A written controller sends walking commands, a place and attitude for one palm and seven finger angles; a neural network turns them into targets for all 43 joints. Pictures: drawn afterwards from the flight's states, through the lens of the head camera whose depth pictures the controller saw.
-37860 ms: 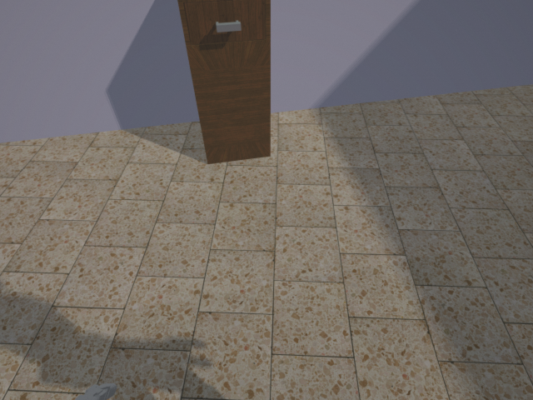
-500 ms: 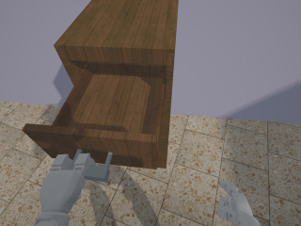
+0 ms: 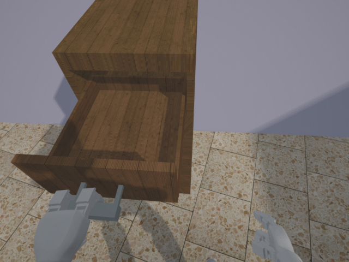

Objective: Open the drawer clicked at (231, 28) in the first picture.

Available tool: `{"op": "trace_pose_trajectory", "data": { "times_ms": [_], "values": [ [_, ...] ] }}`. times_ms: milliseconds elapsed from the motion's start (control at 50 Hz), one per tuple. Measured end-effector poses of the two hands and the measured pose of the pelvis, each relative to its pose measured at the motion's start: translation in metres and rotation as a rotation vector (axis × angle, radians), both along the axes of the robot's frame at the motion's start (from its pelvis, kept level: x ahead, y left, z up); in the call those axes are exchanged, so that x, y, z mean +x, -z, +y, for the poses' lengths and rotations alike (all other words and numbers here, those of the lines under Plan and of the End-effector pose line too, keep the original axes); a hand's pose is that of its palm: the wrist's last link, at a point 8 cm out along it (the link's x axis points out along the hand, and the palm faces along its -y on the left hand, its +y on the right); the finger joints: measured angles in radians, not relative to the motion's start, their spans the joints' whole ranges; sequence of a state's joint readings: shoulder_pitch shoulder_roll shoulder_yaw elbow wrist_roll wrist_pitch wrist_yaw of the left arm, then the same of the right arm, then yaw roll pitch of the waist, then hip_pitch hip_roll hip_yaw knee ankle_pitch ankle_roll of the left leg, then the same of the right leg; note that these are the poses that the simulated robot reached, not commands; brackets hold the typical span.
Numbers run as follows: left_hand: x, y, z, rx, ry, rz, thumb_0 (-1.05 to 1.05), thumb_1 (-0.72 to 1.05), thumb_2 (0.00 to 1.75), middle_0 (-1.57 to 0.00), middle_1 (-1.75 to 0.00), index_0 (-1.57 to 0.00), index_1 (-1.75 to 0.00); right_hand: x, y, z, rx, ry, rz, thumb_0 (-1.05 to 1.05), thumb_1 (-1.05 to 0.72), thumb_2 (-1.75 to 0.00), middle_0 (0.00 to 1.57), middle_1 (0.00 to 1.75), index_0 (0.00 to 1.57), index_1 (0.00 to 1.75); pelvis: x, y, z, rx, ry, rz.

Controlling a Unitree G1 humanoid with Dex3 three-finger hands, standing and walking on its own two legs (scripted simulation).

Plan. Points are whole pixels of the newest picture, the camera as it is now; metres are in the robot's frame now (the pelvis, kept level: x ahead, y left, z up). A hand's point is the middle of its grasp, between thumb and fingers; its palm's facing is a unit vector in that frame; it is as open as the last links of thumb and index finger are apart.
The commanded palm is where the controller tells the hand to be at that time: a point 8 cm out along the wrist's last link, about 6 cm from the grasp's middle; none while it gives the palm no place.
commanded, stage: pull the drawer open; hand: left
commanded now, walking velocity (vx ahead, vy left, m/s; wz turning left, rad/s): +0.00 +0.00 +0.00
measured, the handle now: (97, 199) +0.24 +0.19 +0.04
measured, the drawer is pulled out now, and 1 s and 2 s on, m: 0.30 0.30 0.30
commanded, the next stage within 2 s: open the thumb to release the handle in 0.08 s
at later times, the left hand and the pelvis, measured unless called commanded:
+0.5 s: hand (79, 227) +0.19 +0.22 +0.02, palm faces +0.06 -0.11 -0.99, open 8.4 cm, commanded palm +0.16 +0.22 +0.07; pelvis -0.01 +0.00 +0.00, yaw +3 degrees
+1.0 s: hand (82, 227) +0.19 +0.21 +0.01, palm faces +0.04 -0.09 -1.00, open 13.8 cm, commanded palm +0.17 +0.21 +0.07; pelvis -0.02 +0.00 +0.00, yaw +3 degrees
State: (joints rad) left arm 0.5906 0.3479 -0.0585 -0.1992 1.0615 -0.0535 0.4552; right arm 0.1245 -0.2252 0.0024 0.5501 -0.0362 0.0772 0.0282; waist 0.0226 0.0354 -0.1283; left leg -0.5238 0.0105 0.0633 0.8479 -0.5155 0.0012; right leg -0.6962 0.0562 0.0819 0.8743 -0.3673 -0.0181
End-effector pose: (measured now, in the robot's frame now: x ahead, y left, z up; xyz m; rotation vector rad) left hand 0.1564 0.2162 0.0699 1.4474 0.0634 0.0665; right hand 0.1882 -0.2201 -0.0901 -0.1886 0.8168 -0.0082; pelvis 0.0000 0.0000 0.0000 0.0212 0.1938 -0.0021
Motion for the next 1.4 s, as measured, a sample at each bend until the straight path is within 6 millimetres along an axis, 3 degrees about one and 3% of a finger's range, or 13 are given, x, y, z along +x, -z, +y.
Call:
{"op": "trace_pose_trajectory", "data": {
  "times_ms": [200,360,540,680,800,880,1160,1400],
  "values": [
    [0.001,0.000,0.000,0.006,-0.006,0.000,0.03,0.69,0.77,-0.29,-1.28,-0.31,-1.26,0.003,0.004,-0.002,-0.005,-0.006,0.009,0.01,-0.90,-0.90,0.20,0.30,0.20,0.30,0.004,0.002,0.002,-0.002,-0.004,0.014],
    [0.007,0.001,0.014,0.041,-0.079,-0.045,0.00,0.60,0.77,-0.36,-1.31,-0.37,-1.29,0.009,0.012,0.004,-0.026,-0.030,0.033,0.01,-0.90,-0.90,0.20,0.30,0.20,0.30,-0.002,0.003,0.001,-0.006,-0.040,0.001],
    [0.010,0.001,0.001,0.011,-0.060,-0.034,0.00,0.19,0.60,-0.36,-1.27,-0.36,-1.27,0.014,0.000,0.019,-0.020,-0.071,-0.013,0.01,-0.90,-0.90,0.20,0.30,0.20,0.30,-0.011,-0.002,-0.001,-0.003,-0.056,-0.037],
    [0.010,0.000,0.008,0.039,-0.057,-0.024,0.00,-0.22,0.42,-0.34,-1.23,-0.34,-1.23,0.014,-0.007,0.022,-0.019,-0.081,-0.036,0.01,-0.90,-0.90,0.20,0.30,0.20,0.30,-0.017,-0.005,-0.004,-0.003,-0.058,-0.054],
    [0.009,-0.003,0.009,0.022,-0.075,-0.024,0.00,-0.41,0.34,-0.32,-1.21,-0.33,-1.21,0.009,-0.007,0.019,-0.024,-0.076,-0.029,0.01,-0.90,-0.90,0.20,0.30,0.20,0.30,-0.020,-0.007,-0.003,-0.005,-0.064,-0.062],
    [0.009,0.004,-0.005,-0.017,-0.053,-0.004,0.00,-0.45,0.32,-0.32,-1.20,-0.32,-1.20,0.004,-0.005,0.016,-0.027,-0.075,-0.017,0.01,-0.90,-0.90,0.20,0.30,0.20,0.30,-0.022,-0.007,-0.002,-0.003,-0.065,-0.059],
    [0.020,-0.002,-0.005,0.038,-0.023,-0.040,0.00,-0.49,0.31,-0.32,-1.20,-0.35,-1.22,-0.010,0.004,0.015,-0.016,-0.047,0.021,0.01,-0.90,-0.90,0.20,0.30,0.20,0.30,-0.025,-0.006,-0.003,0.000,-0.060,-0.058],
    [0.020,-0.038,-0.006,0.025,-0.034,-0.070,0.00,-0.49,0.31,-0.32,-1.20,-0.38,-1.23,0.002,-0.011,0.017,-0.004,-0.054,-0.012,0.01,-0.90,-0.90,0.20,0.30,0.20,0.30,-0.021,-0.017,-0.004,0.003,-0.060,-0.105]
  ]
}}
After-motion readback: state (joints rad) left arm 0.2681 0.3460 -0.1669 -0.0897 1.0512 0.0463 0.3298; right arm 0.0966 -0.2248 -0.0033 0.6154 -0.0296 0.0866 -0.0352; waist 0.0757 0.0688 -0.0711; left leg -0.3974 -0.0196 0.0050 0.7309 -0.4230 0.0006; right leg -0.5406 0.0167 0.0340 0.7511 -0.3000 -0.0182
